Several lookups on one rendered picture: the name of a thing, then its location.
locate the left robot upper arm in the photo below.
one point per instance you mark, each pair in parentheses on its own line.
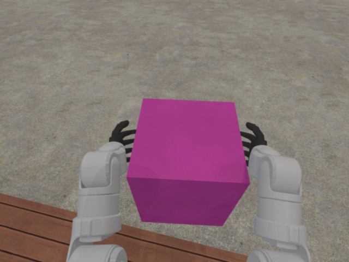
(99,253)

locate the left robot forearm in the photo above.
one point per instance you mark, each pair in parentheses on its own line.
(98,214)

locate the right robot hand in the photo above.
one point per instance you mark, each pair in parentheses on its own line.
(257,139)

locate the carton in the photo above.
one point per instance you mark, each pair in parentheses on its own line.
(187,165)

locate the right robot upper arm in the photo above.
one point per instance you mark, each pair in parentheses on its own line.
(266,255)

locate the left robot hand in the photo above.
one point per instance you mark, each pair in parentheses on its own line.
(118,136)

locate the right robot forearm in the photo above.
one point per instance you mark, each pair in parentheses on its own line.
(279,216)

